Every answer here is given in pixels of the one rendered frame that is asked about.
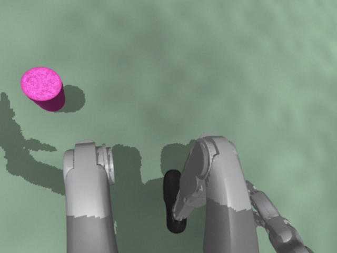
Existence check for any right robot hand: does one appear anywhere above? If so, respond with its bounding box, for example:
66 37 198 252
246 180 281 228

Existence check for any cup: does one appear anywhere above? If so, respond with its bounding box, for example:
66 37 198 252
21 67 65 112

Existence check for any right robot foot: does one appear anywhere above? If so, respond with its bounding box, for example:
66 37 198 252
163 170 186 233

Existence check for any right robot arm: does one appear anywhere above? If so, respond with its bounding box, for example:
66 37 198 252
265 217 314 253

